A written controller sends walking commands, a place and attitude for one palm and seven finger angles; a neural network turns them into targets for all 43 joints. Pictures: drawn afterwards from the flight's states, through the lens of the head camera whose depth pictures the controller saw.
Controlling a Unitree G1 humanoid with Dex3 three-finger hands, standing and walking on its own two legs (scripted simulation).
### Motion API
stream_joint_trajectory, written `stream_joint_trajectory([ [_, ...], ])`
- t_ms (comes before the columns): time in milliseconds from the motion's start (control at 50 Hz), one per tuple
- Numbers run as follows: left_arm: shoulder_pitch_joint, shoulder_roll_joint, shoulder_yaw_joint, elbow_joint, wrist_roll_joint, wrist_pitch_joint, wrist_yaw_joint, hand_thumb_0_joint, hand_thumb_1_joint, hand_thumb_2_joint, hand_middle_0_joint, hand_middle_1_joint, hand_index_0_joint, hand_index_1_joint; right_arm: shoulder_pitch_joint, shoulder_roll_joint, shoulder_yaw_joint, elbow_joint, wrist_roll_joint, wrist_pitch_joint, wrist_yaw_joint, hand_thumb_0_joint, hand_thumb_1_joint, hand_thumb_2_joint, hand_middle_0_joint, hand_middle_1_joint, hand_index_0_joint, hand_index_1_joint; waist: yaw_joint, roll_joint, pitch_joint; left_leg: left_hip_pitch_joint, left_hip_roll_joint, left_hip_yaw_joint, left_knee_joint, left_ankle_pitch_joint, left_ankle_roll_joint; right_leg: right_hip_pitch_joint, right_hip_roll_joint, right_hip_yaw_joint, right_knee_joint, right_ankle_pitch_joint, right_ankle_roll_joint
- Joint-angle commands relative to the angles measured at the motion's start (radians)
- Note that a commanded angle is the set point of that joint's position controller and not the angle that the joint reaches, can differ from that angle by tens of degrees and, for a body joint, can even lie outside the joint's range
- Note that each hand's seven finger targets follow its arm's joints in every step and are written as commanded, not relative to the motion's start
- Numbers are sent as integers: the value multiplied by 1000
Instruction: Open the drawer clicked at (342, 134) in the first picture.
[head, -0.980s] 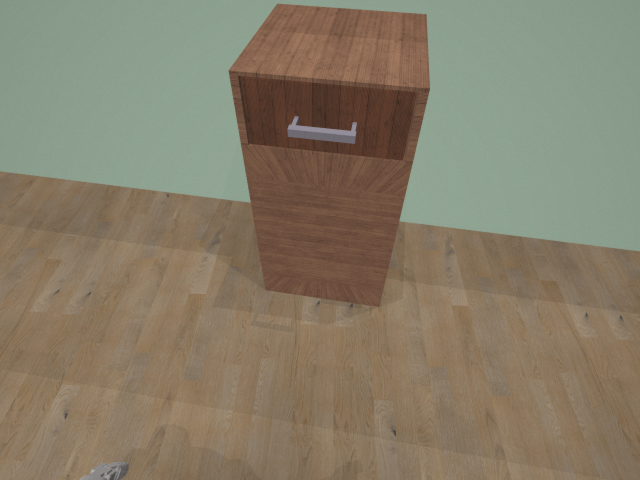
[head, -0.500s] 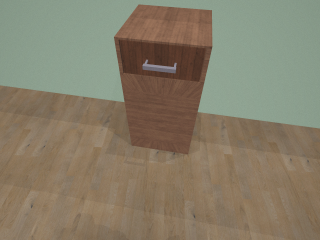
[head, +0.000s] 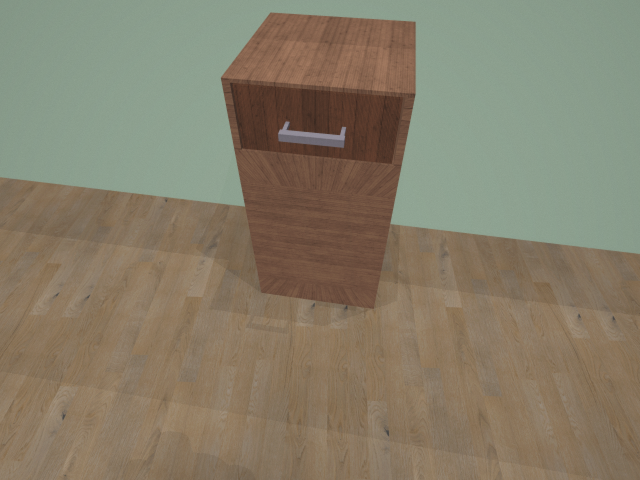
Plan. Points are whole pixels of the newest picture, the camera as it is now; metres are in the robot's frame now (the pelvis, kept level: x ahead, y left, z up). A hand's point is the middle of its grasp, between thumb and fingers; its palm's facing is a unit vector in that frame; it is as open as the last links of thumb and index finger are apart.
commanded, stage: look at it before walking up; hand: left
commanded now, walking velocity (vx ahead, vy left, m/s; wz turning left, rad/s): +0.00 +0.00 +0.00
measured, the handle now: (313, 133) +0.84 +0.07 -0.02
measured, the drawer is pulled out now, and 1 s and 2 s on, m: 0.00 0.00 0.00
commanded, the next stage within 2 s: turn to face it in 0.46 s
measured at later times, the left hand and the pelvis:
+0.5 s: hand out of the picture +0.07 +0.24 -0.15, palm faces -0.01 -0.94 -0.33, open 7.4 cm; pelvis +0.00 +0.00 +0.00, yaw +0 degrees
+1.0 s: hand out of the picture +0.06 +0.20 -0.17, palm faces -0.07 -0.97 -0.25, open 7.4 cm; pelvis +0.02 -0.01 -0.01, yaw -4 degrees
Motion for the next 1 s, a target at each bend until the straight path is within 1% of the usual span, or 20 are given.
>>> stream_joint_trajectory([
  [0, -35, 213, 40, -65, 1, -24, 19, 0, 900, 900, -200, -300, -200, -300, -41, -196, -36, -68, 5, -21, -9, 0, -900, -900, 200, 300, 200, 300, 1, -33, -52, 4, 113, -93, -55, 149, 33, 2, -115, 98, -66, 162, -31],
  [160, -32, 214, 41, -64, -1, -26, 19, 0, 900, 900, -200, -300, -200, -300, -45, -197, -36, -66, 4, -23, -11, 0, -900, -900, 200, 300, 200, 300, 1, -17, -62, 21, 116, -88, -55, 182, 29, 16, -117, 97, -66, 209, -32],
  [220, -32, 216, 41, -64, 0, -26, 19, 0, 900, 900, -200, -300, -200, -300, -45, -198, -36, -67, 5, -22, -11, 0, -900, -900, 200, 300, 200, 300, 2, -20, -55, 19, 117, -89, -58, 178, 30, 13, -118, 95, -71, 203, -31],
  [300, -29, 216, 41, -62, 0, -23, 18, 0, 900, 900, -200, -300, -200, -300, -45, -201, -33, -66, 5, -22, -11, 0, -900, -900, 200, 300, 200, 300, 4, -3, -51, 19, 118, -92, -65, 169, 30, 13, -113, 95, -76, 176, -29],
  [540, -27, 217, 40, -56, 0, -24, 19, 0, 900, 900, -200, -300, -200, -300, -38, -201, -32, -61, 7, -22, -12, 0, -900, -900, 200, 300, 200, 300, 2, -22, -54, 27, 120, -94, -74, 185, 30, 25, -116, 91, -81, 197, -27],
  [640, -31, 218, 45, -61, 1, -19, 17, 0, 900, 900, -200, -300, -200, -300, -29, -207, -37, -62, 5, -23, -16, 0, -900, -900, 200, 300, 200, 300, -1, -9, -50, 41, 128, -74, -67, 175, 26, 5, -106, 110, -73, 213, -32],
  [700, -12, 193, 45, -63, 2, -9, 17, 0, 900, 900, -200, -300, -200, -300, -13, -178, -36, -67, 5, -17, -18, 0, -900, -900, 200, 300, 200, 300, -1, -15, -52, 45, 131, -54, -44, 165, 23, -19, -100, 121, -51, 229, -31],
  [740, 2, 160, 41, -64, 2, 1, 18, 0, 900, 900, -200, -300, -200, -300, 7, -143, -32, -69, 3, -12, -20, 0, -900, -900, 200, 300, 200, 300, -2, -15, -46, 32, 133, -41, -32, 158, 18, -32, -97, 125, -32, 236, -27],
  [760, 6, 162, 40, -66, 3, 1, 18, 0, 900, 900, -200, -300, -200, -300, 9, -144, -32, -69, 4, -11, -20, 0, -900, -900, 200, 300, 200, 300, -2, -14, -44, 22, 132, -42, -33, 144, 18, -31, -95, 129, -33, 227, -27],
  [780, 25, 148, 39, -60, 3, 3, 16, 0, 900, 900, -200, -300, -200, -300, 17, -135, -29, -67, 1, -10, -18, 0, -900, -900, 200, 300, 200, 300, 0, -19, -54, 30, 133, -37, -30, 75, 17, -32, -87, 130, -32, 154, -27],
  [800, 53, 107, 32, -54, 6, 10, 15, 0, 900, 900, -200, -300, -200, -300, 42, -96, -24, -63, -3, -4, -13, 0, -900, -900, 200, 300, 200, 300, -1, -20, -60, 30, 135, -35, -28, -41, 17, -49, -77, 126, -25, 17, -25],
  [820, 67, 93, 30, -54, 8, 16, 10, 0, 900, 900, -200, -300, -200, -300, 54, -90, -24, -59, -6, 1, -11, 0, -900, -900, 200, 300, 200, 300, -1, -6, -27, 6, 138, -48, -44, -165, 23, -85, -59, 128, -22, -129, -26],
  [840, 72, 89, 32, -59, 11, 20, 4, 0, 900, 900, -200, -300, -200, -300, 62, -95, -28, -60, -9, 5, -9, 0, -900, -900, 200, 300, 200, 300, -1, 4, 29, -35, 146, -69, -72, -291, 35, -130, -40, 125, -11, -238, -28],
  [860, 83, 84, 35, -64, 13, 21, -1, 0, 900, 900, -200, -300, -200, -300, 68, -103, -34, -64, -10, 6, -7, 0, -900, -900, 200, 300, 200, 300, 1, 20, 68, -59, 159, -92, -95, -376, 47, -167, -25, 114, 10, -287, -30],
  [880, 97, 75, 38, -70, 15, 19, -5, 0, 900, 900, -200, -300, -200, -300, 78, -110, -39, -68, -11, 6, -6, 0, -900, -900, 200, 300, 200, 300, -1, 40, 99, -77, 177, -119, -112, -428, 62, -195, -9, 100, 47, -297, -32],
  [900, 113, 68, 40, -76, 15, 14, -9, 0, 900, 900, -200, -300, -200, -300, 94, -116, -45, -70, -10, 5, -6, 0, -900, -900, 200, 300, 200, 300, 0, 59, 98, -74, 202, -150, -119, -453, 82, -211, 4, 78, 97, -288, -34],
  [920, 128, 48, 42, -80, 16, 10, -12, 0, 900, 900, -200, -300, -200, -300, 109, -119, -51, -72, -10, 2, -6, 0, -900, -900, 200, 300, 200, 300, 1, 72, 109, -81, 228, -179, -125, -463, 102, -222, 17, 55, 144, -260, -35],
  [940, 148, 28, 43, -79, 17, 5, -14, 0, 900, 900, -200, -300, -200, -300, 120, -119, -56, -75, -10, -1, -7, 0, -900, -900, 200, 300, 200, 300, 5, 83, 114, -92, 247, -188, -120, -450, 115, -216, 23, 30, 173, -223, -35],
  [960, 175, 12, 44, -77, 17, -1, -16, 0, 900, 900, -200, -300, -200, -300, 124, -113, -59, -79, -9, -4, -7, 0, -900, -900, 200, 300, 200, 300, 16, 95, 111, -103, 245, -168, -93, -411, 114, -188, 21, 8, 162, -190, -36],
  [980, 210, 6, 47, -69, 17, -8, -16, 0, 900, 900, -200, -300, -200, -300, 124, -96, -59, -82, -8, -7, -6, 0, -900, -900, 200, 300, 200, 300, 29, 79, 103, -140, 219, -122, -32, -364, 100, -129, 12, 22, 117, -176, -44],
])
